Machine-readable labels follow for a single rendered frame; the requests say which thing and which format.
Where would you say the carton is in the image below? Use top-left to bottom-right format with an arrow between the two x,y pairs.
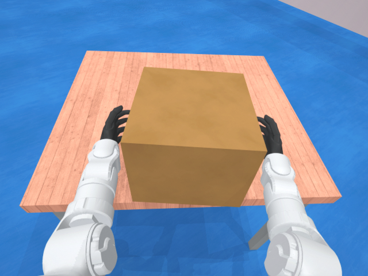
120,67 -> 267,207

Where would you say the robot right upper arm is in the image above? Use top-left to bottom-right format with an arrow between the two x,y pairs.
264,232 -> 342,276

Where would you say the robot left upper arm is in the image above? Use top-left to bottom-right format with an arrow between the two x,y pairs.
39,222 -> 117,276

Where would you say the robot left forearm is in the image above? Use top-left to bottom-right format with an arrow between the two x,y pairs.
43,139 -> 121,272

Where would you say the table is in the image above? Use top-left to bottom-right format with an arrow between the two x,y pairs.
20,51 -> 342,250

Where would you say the robot right forearm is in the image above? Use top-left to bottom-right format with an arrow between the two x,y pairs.
260,153 -> 342,269

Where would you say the right robot hand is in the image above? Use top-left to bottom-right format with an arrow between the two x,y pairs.
257,115 -> 283,159

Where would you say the left robot hand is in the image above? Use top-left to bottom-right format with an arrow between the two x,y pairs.
100,105 -> 130,144

